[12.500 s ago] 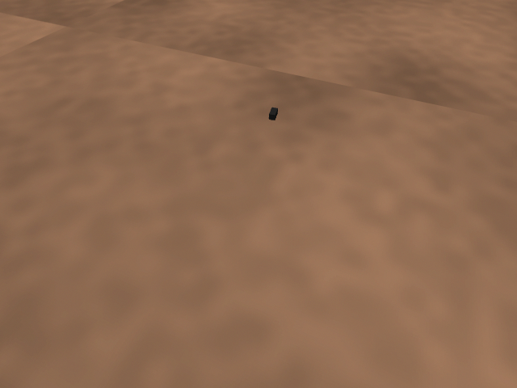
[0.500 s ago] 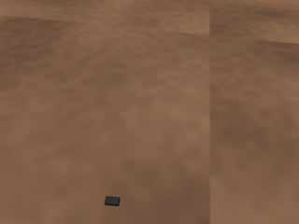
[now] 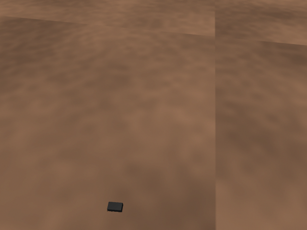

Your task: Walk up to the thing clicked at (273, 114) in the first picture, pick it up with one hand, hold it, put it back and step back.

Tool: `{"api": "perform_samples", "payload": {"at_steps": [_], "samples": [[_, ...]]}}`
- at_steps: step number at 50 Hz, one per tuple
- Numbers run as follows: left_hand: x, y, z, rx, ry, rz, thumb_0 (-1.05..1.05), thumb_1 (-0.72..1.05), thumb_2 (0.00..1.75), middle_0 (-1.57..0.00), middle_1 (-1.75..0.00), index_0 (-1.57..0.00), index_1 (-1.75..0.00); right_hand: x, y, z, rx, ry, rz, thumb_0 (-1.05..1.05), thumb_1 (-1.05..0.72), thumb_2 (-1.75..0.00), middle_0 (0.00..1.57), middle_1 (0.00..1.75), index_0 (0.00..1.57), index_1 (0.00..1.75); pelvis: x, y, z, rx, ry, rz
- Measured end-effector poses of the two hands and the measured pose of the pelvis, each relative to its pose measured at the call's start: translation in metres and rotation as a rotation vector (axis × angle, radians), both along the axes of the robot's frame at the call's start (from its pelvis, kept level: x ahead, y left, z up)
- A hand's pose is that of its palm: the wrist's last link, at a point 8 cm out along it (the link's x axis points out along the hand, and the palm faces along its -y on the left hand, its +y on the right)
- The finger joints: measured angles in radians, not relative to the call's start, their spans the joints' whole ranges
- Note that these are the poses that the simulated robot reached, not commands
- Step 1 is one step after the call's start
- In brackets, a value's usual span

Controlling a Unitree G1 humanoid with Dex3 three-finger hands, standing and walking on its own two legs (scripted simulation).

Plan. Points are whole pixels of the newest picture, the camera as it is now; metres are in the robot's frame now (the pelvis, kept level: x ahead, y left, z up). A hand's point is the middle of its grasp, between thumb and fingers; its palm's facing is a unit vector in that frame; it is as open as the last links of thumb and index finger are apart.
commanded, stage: stand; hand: left
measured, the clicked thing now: (115, 206) +0.38 +0.26 -0.76
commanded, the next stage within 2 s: walk up in 0.70 s
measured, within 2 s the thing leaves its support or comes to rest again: neither
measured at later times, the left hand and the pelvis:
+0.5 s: hand out of the picture +0.07 +0.26 -0.16, palm faces -0.03 -0.94 -0.35, open 7.4 cm; pelvis +0.00 +0.00 +0.00, yaw +0 degrees
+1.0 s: hand out of the picture +0.06 +0.27 -0.16, palm faces -0.01 -0.93 -0.36, open 7.4 cm; pelvis -0.04 +0.01 -0.01, yaw +0 degrees
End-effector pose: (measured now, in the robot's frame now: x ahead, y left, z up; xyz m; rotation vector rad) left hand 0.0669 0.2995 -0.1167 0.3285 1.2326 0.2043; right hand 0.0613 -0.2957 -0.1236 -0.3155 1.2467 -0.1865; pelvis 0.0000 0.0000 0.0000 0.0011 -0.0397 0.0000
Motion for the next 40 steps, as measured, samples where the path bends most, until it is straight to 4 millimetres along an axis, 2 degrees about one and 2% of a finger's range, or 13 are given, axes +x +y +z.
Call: {"api": "perform_samples", "payload": {"at_steps": [19,35,40], "samples": [[-0.0019,0.0027,-0.0017,-0.003,0.007,0.001,0.0,0.9,0.9,-0.2,-0.3,-0.2,-0.3,-0.0038,0.0021,0.0007,-0.003,0.011,-0.003,0.01,-0.91,-0.9,0.2,0.3,0.21,0.3,-0.0003,0.0021,0.0,-0.001,0.001,0.0],[0.0012,0.0033,-0.0001,-0.001,-0.002,-0.001,0.0,0.9,0.9,-0.2,-0.3,-0.2,-0.3,0.002,0.0042,0.0002,0.001,-0.003,0.001,0.01,-0.91,-0.9,0.2,0.3,0.21,0.3,0.0004,0.0035,0.0,0.001,0.0,0.0],[0.0009,0.0057,-0.0003,0.003,-0.011,0.017,0.0,0.9,0.9,-0.2,-0.3,-0.2,-0.3,0.0022,0.0017,-0.0003,0.003,-0.013,-0.021,0.01,-0.91,-0.9,0.2,0.3,0.21,0.3,-0.0076,0.0032,-0.0016,0.002,-0.002,-0.003]]}}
